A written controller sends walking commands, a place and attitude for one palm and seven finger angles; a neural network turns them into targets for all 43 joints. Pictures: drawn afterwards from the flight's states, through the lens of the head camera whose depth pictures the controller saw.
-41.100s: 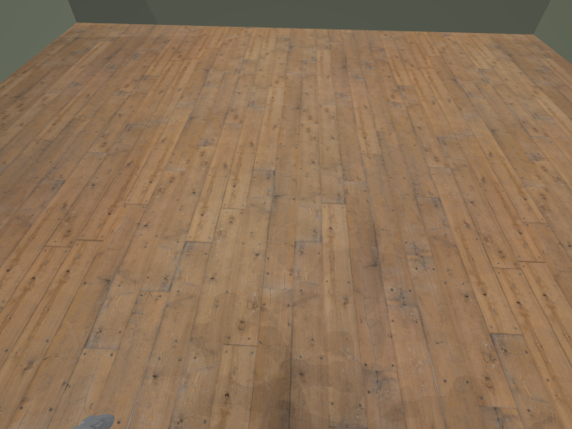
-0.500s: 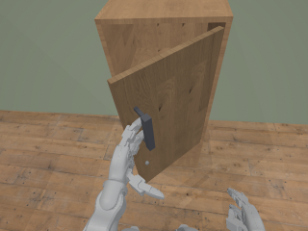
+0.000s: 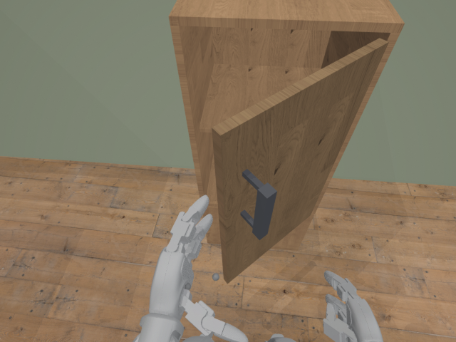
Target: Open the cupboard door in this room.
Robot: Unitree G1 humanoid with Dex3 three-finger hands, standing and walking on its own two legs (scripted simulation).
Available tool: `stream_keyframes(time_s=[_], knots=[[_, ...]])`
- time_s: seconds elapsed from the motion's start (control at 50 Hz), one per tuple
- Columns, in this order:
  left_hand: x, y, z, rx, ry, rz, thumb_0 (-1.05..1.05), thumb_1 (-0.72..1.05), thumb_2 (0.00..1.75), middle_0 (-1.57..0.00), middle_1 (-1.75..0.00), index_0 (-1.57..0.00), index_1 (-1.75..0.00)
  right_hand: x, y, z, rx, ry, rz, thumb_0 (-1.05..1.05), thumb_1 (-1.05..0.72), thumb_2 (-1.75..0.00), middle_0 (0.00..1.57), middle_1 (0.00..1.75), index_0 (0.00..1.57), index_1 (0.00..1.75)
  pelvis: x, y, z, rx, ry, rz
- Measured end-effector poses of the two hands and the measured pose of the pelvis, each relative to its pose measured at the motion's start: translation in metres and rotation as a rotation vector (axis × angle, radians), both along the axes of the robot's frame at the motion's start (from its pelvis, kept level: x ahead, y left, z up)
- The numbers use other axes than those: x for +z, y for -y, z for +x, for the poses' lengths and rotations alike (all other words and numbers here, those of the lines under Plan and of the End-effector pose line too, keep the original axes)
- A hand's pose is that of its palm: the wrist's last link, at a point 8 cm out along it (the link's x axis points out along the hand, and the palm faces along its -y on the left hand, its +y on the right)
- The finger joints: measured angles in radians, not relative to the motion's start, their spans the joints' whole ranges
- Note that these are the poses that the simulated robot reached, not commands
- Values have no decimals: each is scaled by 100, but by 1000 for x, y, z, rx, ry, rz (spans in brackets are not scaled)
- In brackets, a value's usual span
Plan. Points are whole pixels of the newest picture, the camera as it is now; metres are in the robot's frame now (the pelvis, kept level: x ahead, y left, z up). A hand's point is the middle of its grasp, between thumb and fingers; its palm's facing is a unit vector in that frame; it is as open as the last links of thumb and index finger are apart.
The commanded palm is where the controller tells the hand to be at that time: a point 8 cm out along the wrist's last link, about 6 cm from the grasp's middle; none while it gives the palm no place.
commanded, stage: slide the hand sideways off the handle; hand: left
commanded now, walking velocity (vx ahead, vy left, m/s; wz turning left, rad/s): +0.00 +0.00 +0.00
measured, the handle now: (255, 206) +0.33 -0.02 +0.07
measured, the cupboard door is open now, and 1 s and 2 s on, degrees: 44 44 44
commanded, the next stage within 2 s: draw the hand back to the body in 0.20 s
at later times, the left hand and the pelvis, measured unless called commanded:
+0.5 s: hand (191, 293) +0.18 +0.06 +0.10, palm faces -0.10 -1.00 -0.01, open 16.3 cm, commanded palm +0.15 +0.12 +0.11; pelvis +0.00 +0.00 +0.00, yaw +0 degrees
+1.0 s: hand (113, 287) +0.17 +0.14 +0.15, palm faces +0.15 -0.94 -0.29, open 14.9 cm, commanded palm +0.14 +0.20 +0.17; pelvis +0.00 -0.03 +0.04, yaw +0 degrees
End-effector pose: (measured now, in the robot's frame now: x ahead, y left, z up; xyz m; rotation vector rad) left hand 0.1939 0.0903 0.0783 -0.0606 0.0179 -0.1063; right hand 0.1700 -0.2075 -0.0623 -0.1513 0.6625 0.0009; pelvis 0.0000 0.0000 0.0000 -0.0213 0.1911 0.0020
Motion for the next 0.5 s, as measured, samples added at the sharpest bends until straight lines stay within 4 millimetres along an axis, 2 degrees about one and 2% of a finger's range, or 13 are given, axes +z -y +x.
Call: stream_keyframes(time_s=[0.12,0.22,0.36,0.42,0.5], knots=[[3,-15,-12,-7,-9,19,-1,-50,30,-15,-30,-15,-30,0,-15,9,14,7,20,1,-91,-90,20,30,20,30,-3,-10,4,0,-9,-7],[2,-25,-21,12,-16,11,-1,-49,30,-15,-30,-15,-30,1,-19,11,28,21,14,1,-91,-90,20,30,20,30,-7,-13,2,6,-13,-14],[4,-19,-20,-13,17,19,-1,-49,30,-15,-30,-14,-30,-3,-15,8,28,27,2,1,-91,-90,20,30,20,30,-12,-11,-4,10,-13,-15],[12,-19,-22,-17,25,31,-1,-49,30,-15,-30,-14,-30,-1,-11,3,13,22,6,1,-91,-90,20,30,20,30,-9,-9,-4,4,0,-11],[24,-27,-29,11,23,66,-1,-50,30,-15,-30,-15,-30,4,-5,-4,-5,19,10,1,-91,-90,20,30,20,30,-3,-3,-5,-2,26,-5]])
